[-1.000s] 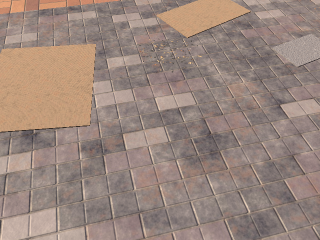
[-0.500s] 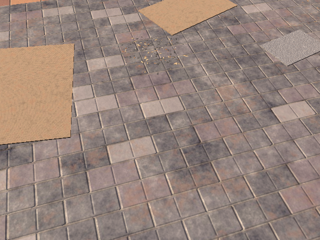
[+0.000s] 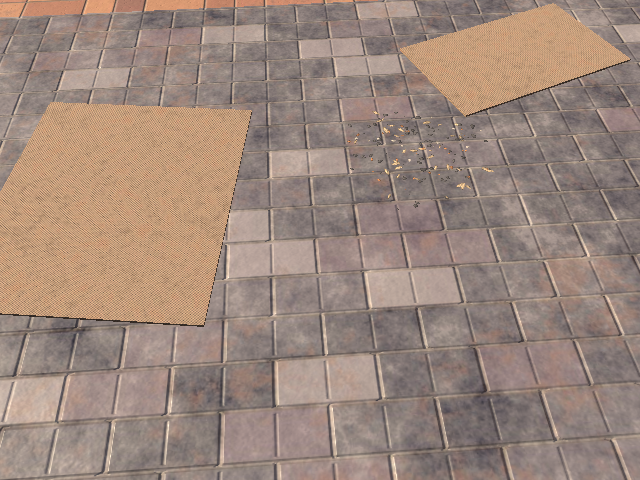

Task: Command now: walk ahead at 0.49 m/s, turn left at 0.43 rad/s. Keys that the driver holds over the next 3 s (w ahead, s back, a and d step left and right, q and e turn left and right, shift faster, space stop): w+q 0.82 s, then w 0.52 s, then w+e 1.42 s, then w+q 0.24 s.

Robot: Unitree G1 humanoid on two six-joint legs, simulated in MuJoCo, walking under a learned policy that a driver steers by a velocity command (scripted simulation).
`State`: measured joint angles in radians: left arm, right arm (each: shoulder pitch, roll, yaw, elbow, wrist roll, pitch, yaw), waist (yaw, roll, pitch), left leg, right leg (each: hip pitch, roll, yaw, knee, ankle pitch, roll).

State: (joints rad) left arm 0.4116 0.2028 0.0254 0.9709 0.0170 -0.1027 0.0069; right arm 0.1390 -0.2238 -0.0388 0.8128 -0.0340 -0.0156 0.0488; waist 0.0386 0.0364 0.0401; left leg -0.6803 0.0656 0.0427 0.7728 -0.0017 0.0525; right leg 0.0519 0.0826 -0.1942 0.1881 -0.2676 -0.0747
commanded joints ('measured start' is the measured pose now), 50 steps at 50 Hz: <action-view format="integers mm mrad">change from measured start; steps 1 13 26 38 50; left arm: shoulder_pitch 62 -127 -458 -182 -45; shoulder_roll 117 142 114 147 159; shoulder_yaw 16 29 12 36 39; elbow -15 -177 -313 -271 -145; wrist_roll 2 8 18 22 -1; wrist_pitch -8 -3 61 36 -8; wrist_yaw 15 -1 -28 3 -21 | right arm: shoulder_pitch -143 145 322 227 -78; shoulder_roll -19 -139 -188 -151 -62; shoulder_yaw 6 -62 -69 -47 3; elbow -101 14 37 -40 -143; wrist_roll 1 28 27 13 -4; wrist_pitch -18 -25 -44 -31 -10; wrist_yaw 9 -47 -48 -34 20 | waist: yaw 18 -45 -128 -26 -14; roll -74 -98 29 -75 -132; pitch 71 -26 0 -65 17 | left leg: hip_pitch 16 619 631 61 98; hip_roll -22 165 28 -58 -32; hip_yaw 69 -425 -340 -144 -34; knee -116 -533 -508 439 -25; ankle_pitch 14 53 176 -343 -55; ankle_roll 31 284 183 30 -16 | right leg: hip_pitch -7 -715 -726 -105 -189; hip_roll -305 -188 -139 -408 -292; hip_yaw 48 242 197 597 133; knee -37 1069 517 50 -52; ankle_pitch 583 -45 249 -92 366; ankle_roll -52 60 126 -80 -75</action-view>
